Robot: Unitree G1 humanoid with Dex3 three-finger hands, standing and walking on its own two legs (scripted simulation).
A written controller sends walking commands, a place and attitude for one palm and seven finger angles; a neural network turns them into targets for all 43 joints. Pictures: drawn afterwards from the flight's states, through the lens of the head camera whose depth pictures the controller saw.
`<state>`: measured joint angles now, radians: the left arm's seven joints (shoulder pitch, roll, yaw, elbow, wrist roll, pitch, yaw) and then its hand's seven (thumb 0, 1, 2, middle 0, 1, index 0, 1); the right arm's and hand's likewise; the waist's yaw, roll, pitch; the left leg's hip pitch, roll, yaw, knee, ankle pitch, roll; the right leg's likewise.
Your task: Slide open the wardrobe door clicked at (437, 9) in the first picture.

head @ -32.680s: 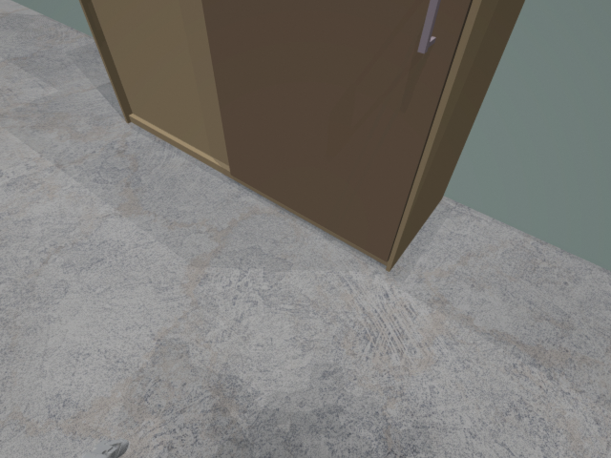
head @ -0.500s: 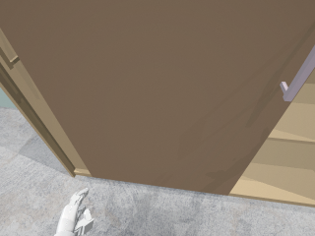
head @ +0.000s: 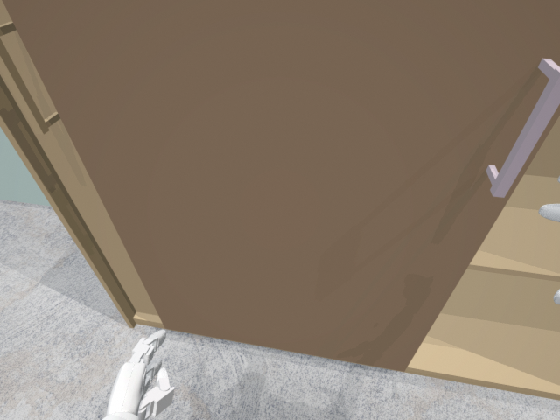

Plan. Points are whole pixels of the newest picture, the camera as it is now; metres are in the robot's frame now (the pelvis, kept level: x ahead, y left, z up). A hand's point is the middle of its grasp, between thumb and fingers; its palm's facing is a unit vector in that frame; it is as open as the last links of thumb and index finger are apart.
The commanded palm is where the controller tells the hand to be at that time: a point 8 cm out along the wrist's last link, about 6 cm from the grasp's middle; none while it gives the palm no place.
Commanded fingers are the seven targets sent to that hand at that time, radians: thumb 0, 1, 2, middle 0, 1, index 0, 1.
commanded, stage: draw the hand back to the body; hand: right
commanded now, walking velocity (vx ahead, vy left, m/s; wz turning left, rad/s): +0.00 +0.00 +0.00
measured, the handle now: (521, 133) +0.45 -0.35 +0.22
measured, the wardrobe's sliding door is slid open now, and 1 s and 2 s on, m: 0.70 0.70 0.70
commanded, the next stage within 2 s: relax the arm and regain balance in 0.56 s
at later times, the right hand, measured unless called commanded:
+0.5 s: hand out of the picture +0.18 -0.32 +0.20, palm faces +0.50 +0.83 -0.26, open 13.4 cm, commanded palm +0.13 -0.35 +0.19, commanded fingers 0.00 -0.07 -0.50 0.23 0.79 0.23 0.79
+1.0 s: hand out of the picture -0.14 -0.24 -0.24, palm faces +0.04 +1.00 +0.04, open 16.2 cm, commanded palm none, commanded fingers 0.00 0.50 -0.30 0.15 0.30 0.15 0.30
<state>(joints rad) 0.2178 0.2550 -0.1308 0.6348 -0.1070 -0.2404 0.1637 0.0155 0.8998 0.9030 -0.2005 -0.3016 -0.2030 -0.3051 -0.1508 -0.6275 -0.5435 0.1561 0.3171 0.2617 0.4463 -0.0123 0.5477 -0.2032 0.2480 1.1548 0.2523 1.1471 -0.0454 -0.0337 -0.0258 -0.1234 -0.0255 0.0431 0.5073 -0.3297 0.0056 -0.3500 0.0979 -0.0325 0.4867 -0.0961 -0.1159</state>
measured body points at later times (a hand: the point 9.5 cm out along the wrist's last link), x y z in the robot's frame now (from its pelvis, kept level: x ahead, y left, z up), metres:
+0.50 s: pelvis -0.07 -0.01 -0.01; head -0.10 -0.03 +0.44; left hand +0.13 +0.20 -0.05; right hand +0.15 -0.36 +0.21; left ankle -0.03 +0.14 -0.72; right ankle +0.10 -0.01 -0.72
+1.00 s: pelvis -0.31 -0.07 -0.12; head -0.40 -0.13 +0.32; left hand -0.24 +0.23 -0.19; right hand -0.15 -0.29 -0.23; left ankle -0.27 +0.00 -0.67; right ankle +0.02 -0.07 -0.72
